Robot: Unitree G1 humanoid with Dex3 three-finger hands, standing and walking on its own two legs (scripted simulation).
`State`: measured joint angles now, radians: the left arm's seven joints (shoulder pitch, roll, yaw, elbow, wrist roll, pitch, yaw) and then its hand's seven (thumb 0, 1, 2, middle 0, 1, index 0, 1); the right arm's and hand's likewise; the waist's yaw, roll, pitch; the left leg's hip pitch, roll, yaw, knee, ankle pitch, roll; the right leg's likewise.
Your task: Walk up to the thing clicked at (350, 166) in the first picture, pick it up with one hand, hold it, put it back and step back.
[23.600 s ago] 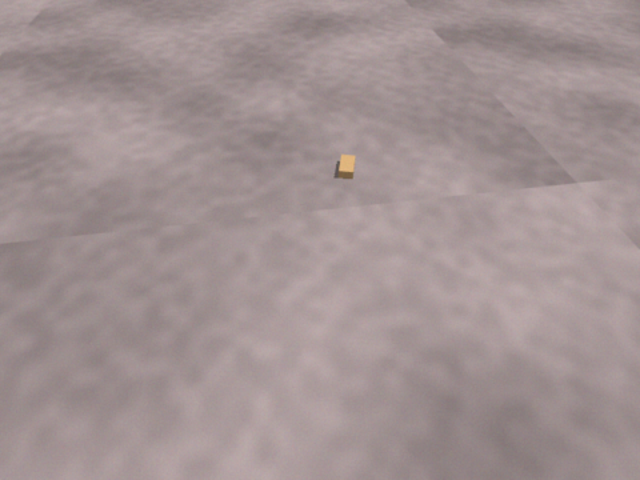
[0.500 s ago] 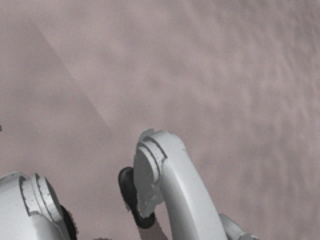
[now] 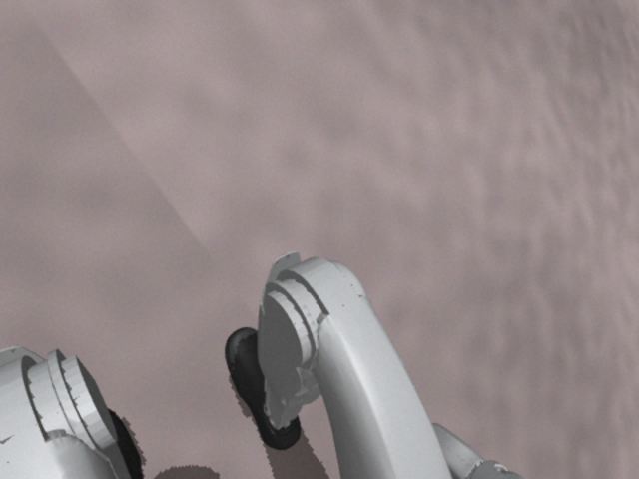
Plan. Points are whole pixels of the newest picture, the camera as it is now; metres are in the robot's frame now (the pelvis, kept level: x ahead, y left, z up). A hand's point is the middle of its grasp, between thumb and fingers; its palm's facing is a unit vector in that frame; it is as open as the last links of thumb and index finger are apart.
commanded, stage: close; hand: left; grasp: from above
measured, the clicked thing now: out of the picture +0.45 +0.32 -0.28
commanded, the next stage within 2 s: settle in 1.48 s
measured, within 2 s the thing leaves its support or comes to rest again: leaves its support in 1.88 s
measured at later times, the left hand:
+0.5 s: hand out of the picture +0.44 +0.31 -0.26, palm faces -0.48 -0.14 -0.87, open 12.1 cm
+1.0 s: hand out of the picture +0.44 +0.31 -0.26, palm faces -0.45 -0.14 -0.88, open 10.4 cm
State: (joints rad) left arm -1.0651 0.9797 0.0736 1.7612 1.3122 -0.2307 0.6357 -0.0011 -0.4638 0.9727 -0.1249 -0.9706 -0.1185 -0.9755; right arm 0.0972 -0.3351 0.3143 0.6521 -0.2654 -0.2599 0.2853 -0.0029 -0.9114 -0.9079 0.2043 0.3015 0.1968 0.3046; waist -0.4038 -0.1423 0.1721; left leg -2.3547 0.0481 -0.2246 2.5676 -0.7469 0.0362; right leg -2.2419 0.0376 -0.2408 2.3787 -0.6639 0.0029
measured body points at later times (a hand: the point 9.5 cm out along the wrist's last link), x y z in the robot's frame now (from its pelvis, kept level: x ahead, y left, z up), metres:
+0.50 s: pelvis +0.00 +0.00 +0.00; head +0.28 +0.13 +0.32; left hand +0.46 +0.32 -0.21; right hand +0.05 -0.24 -0.05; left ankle +0.06 +0.12 -0.27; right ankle +0.11 -0.10 -0.27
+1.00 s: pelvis +0.00 +0.00 +0.01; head +0.28 +0.14 +0.33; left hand +0.46 +0.31 -0.21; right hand +0.06 -0.24 -0.05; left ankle +0.06 +0.12 -0.27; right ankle +0.11 -0.10 -0.27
